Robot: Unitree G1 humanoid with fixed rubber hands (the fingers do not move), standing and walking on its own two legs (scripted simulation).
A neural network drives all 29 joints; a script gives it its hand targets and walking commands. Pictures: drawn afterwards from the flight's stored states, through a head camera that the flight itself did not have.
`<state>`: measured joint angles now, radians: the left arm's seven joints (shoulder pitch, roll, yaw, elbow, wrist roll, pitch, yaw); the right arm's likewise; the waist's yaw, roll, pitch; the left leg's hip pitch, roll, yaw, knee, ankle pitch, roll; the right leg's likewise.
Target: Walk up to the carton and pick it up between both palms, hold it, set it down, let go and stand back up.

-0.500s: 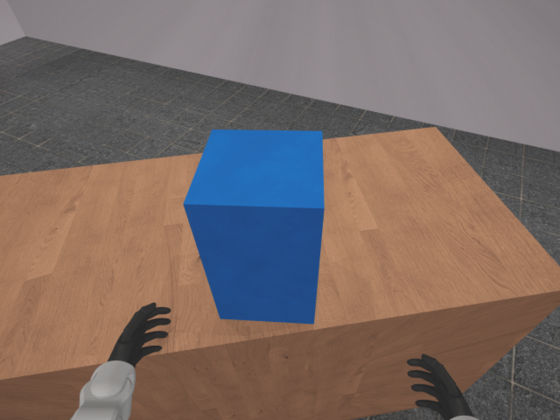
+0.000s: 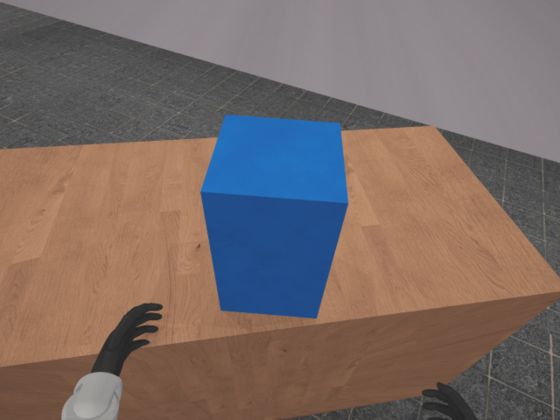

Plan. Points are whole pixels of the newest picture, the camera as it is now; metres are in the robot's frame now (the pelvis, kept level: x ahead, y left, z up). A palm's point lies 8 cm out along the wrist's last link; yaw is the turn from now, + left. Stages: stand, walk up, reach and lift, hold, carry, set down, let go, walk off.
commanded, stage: stand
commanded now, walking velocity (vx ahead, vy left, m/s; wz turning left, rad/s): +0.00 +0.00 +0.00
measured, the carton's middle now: (275, 225) +0.39 +0.00 +0.06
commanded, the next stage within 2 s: none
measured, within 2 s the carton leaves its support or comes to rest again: neither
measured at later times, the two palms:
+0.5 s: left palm (108, 367) +0.20 +0.23 -0.01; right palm out of the picture +0.11 -0.27 -0.08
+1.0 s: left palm (103, 376) +0.19 +0.23 -0.01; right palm out of the picture +0.11 -0.27 -0.08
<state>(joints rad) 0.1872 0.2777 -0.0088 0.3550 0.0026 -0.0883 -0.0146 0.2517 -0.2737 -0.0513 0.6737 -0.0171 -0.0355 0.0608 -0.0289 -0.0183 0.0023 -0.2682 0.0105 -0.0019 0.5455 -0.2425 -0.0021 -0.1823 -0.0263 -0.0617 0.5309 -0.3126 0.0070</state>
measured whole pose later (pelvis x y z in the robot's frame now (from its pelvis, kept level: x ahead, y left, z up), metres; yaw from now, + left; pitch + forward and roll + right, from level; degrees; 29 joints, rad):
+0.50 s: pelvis -0.01 +0.00 +0.00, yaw +1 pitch -2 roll +0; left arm 0.18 0.28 0.00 0.39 0.00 -0.09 0.00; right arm 0.25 -0.27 -0.06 0.67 -0.01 -0.02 0.06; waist -0.04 0.00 0.01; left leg -0.27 0.01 -0.02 0.54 -0.23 -0.01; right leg -0.19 -0.03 -0.07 0.54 -0.31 0.00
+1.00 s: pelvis -0.01 -0.01 +0.00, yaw +2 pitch -3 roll +0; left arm 0.17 0.29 0.01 0.40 0.00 -0.09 0.00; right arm 0.26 -0.28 -0.05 0.66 -0.01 -0.02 0.05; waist -0.03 0.00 0.01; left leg -0.28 0.01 -0.05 0.53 -0.21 -0.02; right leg -0.18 -0.03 -0.10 0.53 -0.30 -0.01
